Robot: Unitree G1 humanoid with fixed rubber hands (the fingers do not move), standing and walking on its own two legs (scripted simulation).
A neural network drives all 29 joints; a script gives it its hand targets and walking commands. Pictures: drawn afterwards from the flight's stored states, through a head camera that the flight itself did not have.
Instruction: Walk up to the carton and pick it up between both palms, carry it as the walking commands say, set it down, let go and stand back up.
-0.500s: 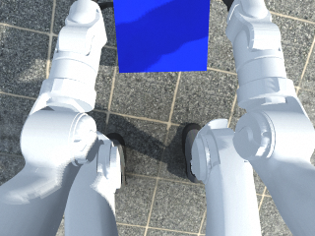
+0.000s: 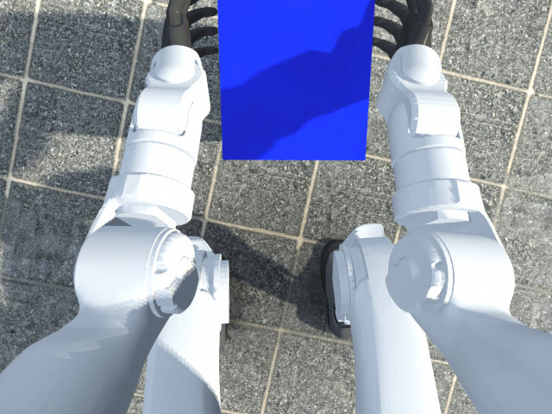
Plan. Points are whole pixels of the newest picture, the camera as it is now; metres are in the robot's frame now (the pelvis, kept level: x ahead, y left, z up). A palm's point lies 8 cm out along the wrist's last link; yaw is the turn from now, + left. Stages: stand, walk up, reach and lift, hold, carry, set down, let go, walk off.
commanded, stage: reach and lift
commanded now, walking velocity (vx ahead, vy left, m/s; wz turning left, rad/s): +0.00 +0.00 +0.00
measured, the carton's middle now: (293, 77) +0.53 -0.05 -0.21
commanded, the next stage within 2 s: none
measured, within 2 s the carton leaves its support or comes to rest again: neither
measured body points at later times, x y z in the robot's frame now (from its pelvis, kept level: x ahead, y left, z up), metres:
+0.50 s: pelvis +0.00 +0.00 +0.04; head +0.30 -0.01 +0.37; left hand +0.54 +0.10 -0.05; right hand +0.52 -0.17 -0.05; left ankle +0.11 +0.13 -0.38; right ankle +0.11 -0.14 -0.38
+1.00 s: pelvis +0.00 +0.00 +0.09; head +0.27 -0.01 +0.46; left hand +0.52 +0.10 +0.02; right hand +0.50 -0.16 +0.03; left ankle +0.11 +0.13 -0.38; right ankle +0.11 -0.14 -0.38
